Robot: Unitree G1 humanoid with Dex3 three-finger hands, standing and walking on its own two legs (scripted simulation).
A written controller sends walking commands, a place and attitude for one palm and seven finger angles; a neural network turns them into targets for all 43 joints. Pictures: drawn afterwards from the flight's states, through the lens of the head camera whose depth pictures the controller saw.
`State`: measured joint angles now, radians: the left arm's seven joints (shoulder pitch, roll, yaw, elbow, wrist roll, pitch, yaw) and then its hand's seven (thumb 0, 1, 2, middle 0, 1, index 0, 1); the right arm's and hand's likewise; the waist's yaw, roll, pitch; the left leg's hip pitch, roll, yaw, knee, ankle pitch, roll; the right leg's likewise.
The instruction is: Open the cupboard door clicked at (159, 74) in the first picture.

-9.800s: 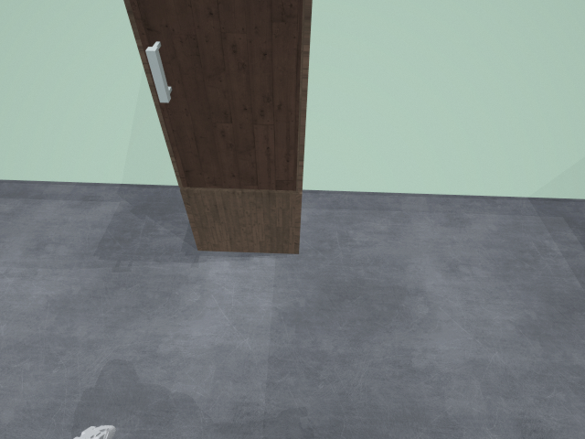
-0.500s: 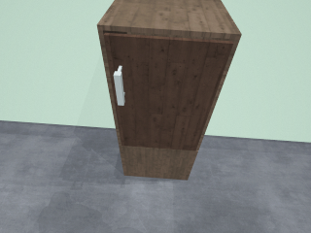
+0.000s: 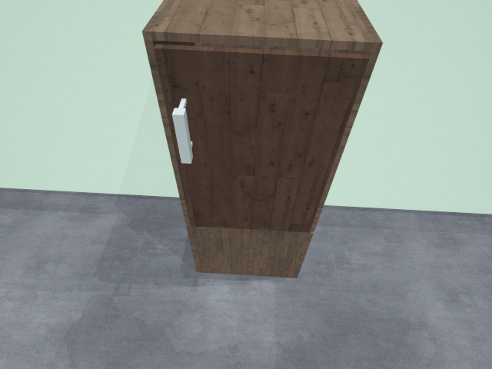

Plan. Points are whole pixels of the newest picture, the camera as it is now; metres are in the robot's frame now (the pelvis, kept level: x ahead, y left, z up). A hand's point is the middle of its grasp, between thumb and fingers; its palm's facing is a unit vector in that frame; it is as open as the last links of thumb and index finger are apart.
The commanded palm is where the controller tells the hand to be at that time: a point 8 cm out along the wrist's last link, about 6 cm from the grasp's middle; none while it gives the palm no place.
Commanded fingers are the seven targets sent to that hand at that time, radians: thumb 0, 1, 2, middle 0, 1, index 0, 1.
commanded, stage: come to a stop and stand still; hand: left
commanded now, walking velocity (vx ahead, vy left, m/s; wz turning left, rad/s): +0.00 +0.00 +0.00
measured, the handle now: (185, 131) +0.57 +0.19 +0.06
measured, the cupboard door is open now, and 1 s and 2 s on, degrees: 0 0 0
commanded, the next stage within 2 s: look again from close up in 0.36 s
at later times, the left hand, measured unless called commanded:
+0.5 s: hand out of the picture +0.04 +0.19 -0.17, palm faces -0.01 -0.98 -0.21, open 7.4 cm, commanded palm none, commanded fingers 0.00 0.90 0.90 -0.20 -0.30 -0.20 -0.30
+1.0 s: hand out of the picture +0.04 +0.19 -0.17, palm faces +0.00 -0.98 -0.19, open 7.4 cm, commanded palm none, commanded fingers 0.00 0.90 0.90 -0.20 -0.30 -0.20 -0.30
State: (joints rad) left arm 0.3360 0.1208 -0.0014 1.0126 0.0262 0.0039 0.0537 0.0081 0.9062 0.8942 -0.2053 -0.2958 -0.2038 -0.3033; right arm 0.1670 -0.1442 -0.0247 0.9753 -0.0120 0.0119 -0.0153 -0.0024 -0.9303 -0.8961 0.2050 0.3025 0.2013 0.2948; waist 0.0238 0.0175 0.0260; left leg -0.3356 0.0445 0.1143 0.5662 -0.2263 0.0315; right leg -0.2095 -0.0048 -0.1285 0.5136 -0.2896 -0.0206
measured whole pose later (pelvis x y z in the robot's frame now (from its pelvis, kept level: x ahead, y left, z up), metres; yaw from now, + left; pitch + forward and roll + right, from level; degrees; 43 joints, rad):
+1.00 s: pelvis +0.04 +0.01 +0.01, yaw -1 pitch +0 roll +0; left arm 0.28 0.18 -0.01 1.11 0.02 -0.01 0.03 0.01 0.91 0.89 -0.20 -0.30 -0.20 -0.30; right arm 0.22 -0.17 0.01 1.12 -0.01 -0.03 -0.02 0.01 -0.92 -0.90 0.20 0.30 0.20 0.29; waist 0.02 -0.02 0.02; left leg -0.23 -0.01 0.15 0.44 -0.22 0.06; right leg -0.13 -0.04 -0.09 0.44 -0.30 0.01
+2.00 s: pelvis +0.01 +0.00 -0.04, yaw +3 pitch +11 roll -2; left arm 0.26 0.32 0.31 0.17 -0.36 -0.36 -0.41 0.01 -0.02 0.50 -0.27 -0.89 -0.27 -0.90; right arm 0.30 -0.27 0.00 0.61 0.04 -0.23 -0.06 0.02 -0.90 -0.90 0.21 0.30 0.20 0.30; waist -0.01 0.03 -0.09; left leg -0.73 0.04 0.06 0.93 -0.38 0.05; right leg -0.61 0.01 -0.09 0.89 -0.47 -0.02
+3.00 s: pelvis +0.02 +0.01 -0.02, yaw +3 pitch +5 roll -2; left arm -0.06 0.44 0.42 0.39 -0.35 -0.18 -0.50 -0.01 -0.50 0.30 -0.31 -1.20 -0.30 -1.20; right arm 0.30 -0.28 0.04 0.59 0.05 -0.19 -0.08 0.02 -0.90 -0.90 0.21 0.30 0.20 0.30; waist 0.00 0.02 -0.05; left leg -0.51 0.02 0.06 0.72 -0.30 0.06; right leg -0.38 0.00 -0.09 0.67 -0.37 -0.01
